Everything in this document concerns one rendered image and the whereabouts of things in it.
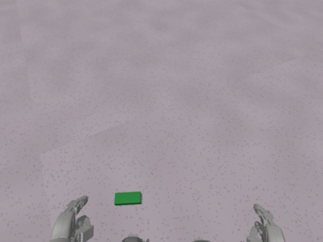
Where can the left robot hand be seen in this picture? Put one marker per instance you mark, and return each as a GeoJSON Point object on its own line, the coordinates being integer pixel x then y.
{"type": "Point", "coordinates": [79, 230]}

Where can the small box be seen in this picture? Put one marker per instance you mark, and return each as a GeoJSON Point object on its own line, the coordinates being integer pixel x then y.
{"type": "Point", "coordinates": [127, 198]}

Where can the right robot hand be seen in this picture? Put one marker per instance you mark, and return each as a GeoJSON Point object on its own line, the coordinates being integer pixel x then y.
{"type": "Point", "coordinates": [268, 230]}

